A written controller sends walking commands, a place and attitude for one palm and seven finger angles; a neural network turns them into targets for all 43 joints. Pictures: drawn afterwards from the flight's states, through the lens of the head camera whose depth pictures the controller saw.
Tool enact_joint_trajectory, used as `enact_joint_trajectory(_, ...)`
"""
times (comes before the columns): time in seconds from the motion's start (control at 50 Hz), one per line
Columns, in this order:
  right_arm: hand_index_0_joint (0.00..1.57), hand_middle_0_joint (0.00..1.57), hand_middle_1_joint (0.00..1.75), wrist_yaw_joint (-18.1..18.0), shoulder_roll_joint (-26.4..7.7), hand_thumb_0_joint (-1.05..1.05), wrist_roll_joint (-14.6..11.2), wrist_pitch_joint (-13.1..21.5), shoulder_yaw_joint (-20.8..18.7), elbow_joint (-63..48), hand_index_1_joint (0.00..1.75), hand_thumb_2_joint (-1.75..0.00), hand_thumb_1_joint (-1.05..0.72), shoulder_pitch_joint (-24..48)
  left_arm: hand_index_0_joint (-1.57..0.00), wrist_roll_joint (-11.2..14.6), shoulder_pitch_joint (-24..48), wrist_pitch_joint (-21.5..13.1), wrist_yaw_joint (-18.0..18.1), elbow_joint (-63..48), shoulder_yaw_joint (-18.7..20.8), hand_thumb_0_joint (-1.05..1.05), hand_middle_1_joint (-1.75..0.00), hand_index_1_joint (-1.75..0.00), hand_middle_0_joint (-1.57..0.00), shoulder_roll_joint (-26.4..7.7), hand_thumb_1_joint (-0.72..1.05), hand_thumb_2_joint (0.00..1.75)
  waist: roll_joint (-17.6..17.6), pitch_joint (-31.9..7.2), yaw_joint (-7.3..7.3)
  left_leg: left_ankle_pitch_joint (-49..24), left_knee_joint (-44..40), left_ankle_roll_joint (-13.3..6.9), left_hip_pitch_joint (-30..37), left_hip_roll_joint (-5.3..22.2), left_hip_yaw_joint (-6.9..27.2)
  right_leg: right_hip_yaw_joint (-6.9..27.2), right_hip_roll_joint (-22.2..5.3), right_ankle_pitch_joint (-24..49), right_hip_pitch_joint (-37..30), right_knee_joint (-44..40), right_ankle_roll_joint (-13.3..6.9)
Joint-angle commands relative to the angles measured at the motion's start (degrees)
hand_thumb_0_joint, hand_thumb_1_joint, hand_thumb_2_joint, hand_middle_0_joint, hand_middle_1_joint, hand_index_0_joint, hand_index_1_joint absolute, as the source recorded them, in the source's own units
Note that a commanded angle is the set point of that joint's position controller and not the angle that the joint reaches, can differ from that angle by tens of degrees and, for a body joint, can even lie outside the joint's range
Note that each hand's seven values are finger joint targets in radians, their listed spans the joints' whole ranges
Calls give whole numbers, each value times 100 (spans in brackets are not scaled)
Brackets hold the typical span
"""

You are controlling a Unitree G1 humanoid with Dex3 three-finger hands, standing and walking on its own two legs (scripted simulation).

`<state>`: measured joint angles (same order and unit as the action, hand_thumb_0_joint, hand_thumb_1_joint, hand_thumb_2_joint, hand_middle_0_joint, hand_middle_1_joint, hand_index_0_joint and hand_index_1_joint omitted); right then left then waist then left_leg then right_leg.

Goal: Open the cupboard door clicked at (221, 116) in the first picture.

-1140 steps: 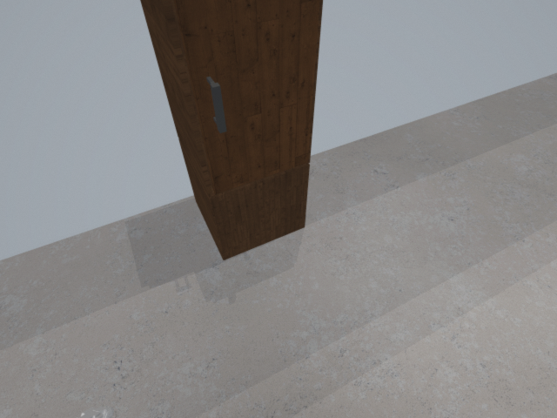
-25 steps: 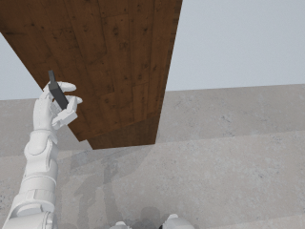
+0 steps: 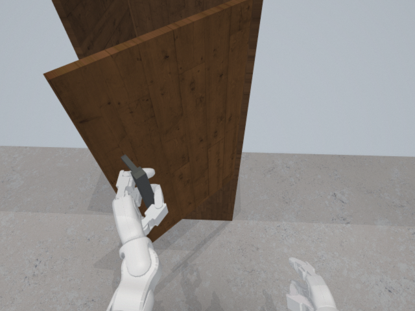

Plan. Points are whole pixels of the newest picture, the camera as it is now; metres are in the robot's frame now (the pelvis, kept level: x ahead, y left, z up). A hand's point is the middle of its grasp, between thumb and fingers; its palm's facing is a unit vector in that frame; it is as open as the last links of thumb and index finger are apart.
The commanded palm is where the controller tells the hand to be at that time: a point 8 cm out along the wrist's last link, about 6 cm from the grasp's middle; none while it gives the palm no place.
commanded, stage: open thumb and fingers to let go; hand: left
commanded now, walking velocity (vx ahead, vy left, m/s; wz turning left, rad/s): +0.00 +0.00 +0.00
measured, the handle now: (140, 185) +0.35 +0.15 +0.05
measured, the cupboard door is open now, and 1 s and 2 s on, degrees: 44 42 43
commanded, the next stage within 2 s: slide the hand sideways off the handle in 0.84 s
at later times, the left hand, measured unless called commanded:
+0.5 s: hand (161, 202) +0.31 +0.10 +0.05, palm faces +0.40 -0.91 -0.02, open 11.9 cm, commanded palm +0.27 +0.16 +0.04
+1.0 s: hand (156, 203) +0.31 +0.11 +0.04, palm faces +0.29 -0.96 -0.03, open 15.2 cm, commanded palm +0.28 +0.16 +0.04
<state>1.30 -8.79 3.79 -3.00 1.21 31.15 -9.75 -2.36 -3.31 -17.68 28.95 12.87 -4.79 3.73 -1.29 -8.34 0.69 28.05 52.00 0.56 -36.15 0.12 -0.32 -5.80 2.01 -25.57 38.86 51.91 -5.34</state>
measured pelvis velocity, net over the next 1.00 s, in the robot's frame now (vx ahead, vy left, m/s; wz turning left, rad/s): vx -0.03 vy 0.02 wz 0.01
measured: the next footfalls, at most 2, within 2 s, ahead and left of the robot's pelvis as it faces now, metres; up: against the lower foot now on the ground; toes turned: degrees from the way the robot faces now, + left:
none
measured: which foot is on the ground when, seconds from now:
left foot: down 0.00-1.00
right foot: down 0.00-1.00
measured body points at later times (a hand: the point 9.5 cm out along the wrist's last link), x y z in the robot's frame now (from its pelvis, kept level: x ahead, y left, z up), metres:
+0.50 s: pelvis -0.03 -0.02 +0.00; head +0.02 -0.05 +0.44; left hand +0.28 +0.15 +0.05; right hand +0.12 -0.26 -0.13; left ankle -0.03 +0.13 -0.69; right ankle +0.00 -0.06 -0.69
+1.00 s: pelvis -0.03 +0.02 -0.01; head +0.02 +0.01 +0.44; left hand +0.29 +0.16 +0.05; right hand +0.13 -0.20 -0.12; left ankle -0.03 +0.13 -0.69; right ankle +0.00 -0.06 -0.69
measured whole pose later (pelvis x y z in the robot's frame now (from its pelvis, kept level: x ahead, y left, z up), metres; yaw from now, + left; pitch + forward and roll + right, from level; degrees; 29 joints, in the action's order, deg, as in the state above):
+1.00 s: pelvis -0.03 +0.02 -0.01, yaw +0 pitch +13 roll +0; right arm 0.8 -11.0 3.7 0.2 0.4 34.8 -11.8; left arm -2.4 7.6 -23.3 24.5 24.7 -4.4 1.8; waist -1.6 -7.7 0.2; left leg 26.5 54.3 -1.2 -40.4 -1.3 -0.6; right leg -5.6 0.5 -23.7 42.6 53.5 -4.0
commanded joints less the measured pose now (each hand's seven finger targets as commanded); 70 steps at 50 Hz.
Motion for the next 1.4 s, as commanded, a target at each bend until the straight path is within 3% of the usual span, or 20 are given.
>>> enact_joint_trajectory(0.0,20,20,30,-59,-663,0,34,403,-280,-568,30,-90,-90,58,-40,-235,1484,-527,116,-1329,-468,0,-135,-135,-40,253,90,90,499,-1351,251,-1613,-193,-102,-126,-126,93,943,-500,2935,-1516,-743,556)
enact_joint_trajectory(0.02,20,20,30,-80,-689,0,30,421,-311,-523,30,-90,-90,10,-40,-249,1393,-553,127,-1225,-103,0,-134,-134,-40,-119,83,87,521,-1434,140,-1582,-173,-85,-206,-128,112,1026,-537,2915,-1629,-748,559)
enact_joint_trajectory(0.12,20,20,30,-164,-713,0,-20,470,-319,-442,30,-90,-90,33,-37,-126,1511,-596,-83,-1002,92,0,-130,-130,-37,-341,48,72,721,-1539,102,-1313,-160,-76,-546,-169,118,1450,-734,2823,-2018,-976,666)
enact_joint_trajectory(0.24,20,20,30,-211,-774,0,-70,557,-319,-324,30,-90,-90,90,-34,174,1936,-721,-254,-710,316,0,-126,-126,-34,-469,6,54,774,-1349,115,-938,-191,-89,-692,-191,127,1644,-817,1929,-1902,-1270,713)
enact_joint_trajectory(0.4,20,20,30,-223,-801,0,-82,609,-328,-261,30,-90,-90,154,-30,271,2238,-862,-276,-241,568,0,-120,-120,-30,-626,-50,30,722,-1327,71,-716,-239,-110,-792,-203,113,1767,-845,1292,-1830,-1432,711)
enact_joint_trajectory(0.54,20,20,30,-226,-819,0,-77,608,-312,-245,30,-90,-90,135,-26,287,2623,-911,-286,2,638,0,-95,-95,-26,-688,-50,30,742,-1275,112,-652,-281,-135,-739,-196,111,1645,-775,944,-1655,-1445,670)
enact_joint_trajectory(0.68,20,20,30,-195,-826,0,-46,628,-331,-304,30,-90,-90,79,-20,186,2677,-945,-200,109,515,0,-60,-60,-20,-523,-50,30,636,-1456,84,-896,-297,-169,-500,-187,88,1222,-580,1052,-1410,-1170,546)
enact_joint_trajectory(0.8,20,20,30,-179,-821,0,-25,574,-307,-349,30,-90,-90,98,-15,76,2874,-846,-5,219,404,0,-30,-30,-15,-374,-50,30,533,-1307,97,-984,-409,-179,-322,-160,85,793,-396,1027,-1053,-932,449)
enact_joint_trajectory(0.86,20,20,30,-127,-815,0,-10,566,-304,-401,30,-90,-90,41,-15,64,2733,-787,46,153,198,0,-30,-30,-15,-83,-50,30,433,-1417,72,-1249,-428,-165,-157,-153,101,575,-309,1384,-1013,-735,394)
enact_joint_trajectory(0.92,20,20,30,-113,-834,0,-7,547,-309,-429,30,-90,-90,51,-15,62,2673,-746,112,92,240,0,-30,-30,-15,-113,-50,30,514,-1441,29,-1280,-457,-149,-133,-133,131,495,-270,1341,-972,-670,369)
enact_joint_trajectory(0.94,20,20,30,-112,-1015,0,-35,577,-296,-322,30,-90,-90,-226,-15,-659,2566,-912,-1051,67,-1023,0,-30,-30,-15,-480,-50,30,664,-1269,495,-1306,-310,-230,18,-93,118,647,-284,1786,-807,-568,381)
enact_joint_trajectory(0.96,20,20,30,-155,-1025,0,-97,583,-326,-407,30,-90,-90,-301,-15,-477,2864,-1088,-1630,-62,-407,0,-30,-30,-15,-1021,-50,30,589,-1439,358,-1346,-268,-258,-98,-111,156,648,-319,1931,-907,-512,337)
enact_joint_trajectory(0.98,20,20,30,-191,-1055,0,-132,574,-318,-467,30,-90,-90,-287,-15,-389,2938,-1173,-2105,-199,-511,0,-30,-30,-15,-1076,-50,30,324,-1512,328,-1408,-289,-254,-7,-110,167,669,-312,1968,-943,-446,297)
enact_joint_trajectory(1.02,20,20,30,-242,-1060,0,-282,666,-280,-601,30,-90,-90,-263,-15,46,2903,-1134,-3000,-196,-714,0,-30,-30,-15,-946,-50,30,148,-1407,338,-1232,-365,-255,202,-132,205,636,-273,1693,-813,-535,290)
enact_joint_trajectory(1.06,20,20,30,-315,-1076,0,-446,734,-220,-717,30,-90,-90,-180,-15,811,2933,-869,-3522,-169,-549,0,-30,-30,-15,-761,-50,30,254,-1214,321,-1003,-502,-236,256,-133,267,535,-210,1270,-725,-695,306)
enact_joint_trajectory(1.08,20,20,30,-325,-1072,0,-491,786,-194,-774,30,-90,-90,-123,-15,1082,2967,-736,-3603,-228,-583,0,-30,-30,-15,-551,-50,30,134,-1182,293,-979,-572,-212,329,-135,312,445,-189,1113,-647,-688,293)
enact_joint_trajectory(1.12,20,20,30,-314,-1105,0,-510,855,-212,-787,30,-90,-90,-156,-15,1356,2427,-576,-3480,-194,-79,0,-30,-30,-15,-711,-50,30,418,-1181,77,-1043,-644,-160,262,-125,356,331,-174,1052,-717,-642,301)
enact_joint_trajectory(1.2,20,20,30,-168,-1098,0,-424,896,-239,-913,30,-90,-90,-179,-15,994,1977,-628,-3017,-697,75,0,-30,-30,-15,-927,-50,30,190,-1271,-52,-1400,-577,-102,252,-92,364,255,-198,1222,-563,-363,277)
enact_joint_trajectory(1.28,20,20,30,-43,-1113,0,-376,847,-286,-1066,30,-90,-90,-236,-15,640,1341,-694,-2826,-1076,-106,0,-30,-30,-15,-923,-50,30,137,-1333,-76,-1715,-501,-32,294,-24,401,239,-176,1293,-431,-187,252)
enact_joint_trajectory(1.38,20,20,30,-76,-1108,0,-390,771,-275,-1210,30,-90,-90,-205,-15,622,965,-554,-2789,-1561,-42,0,-30,-30,-15,-1058,-50,30,220,-1264,-46,-1596,-484,-45,188,-10,383,256,-156,1254,-487,-201,264)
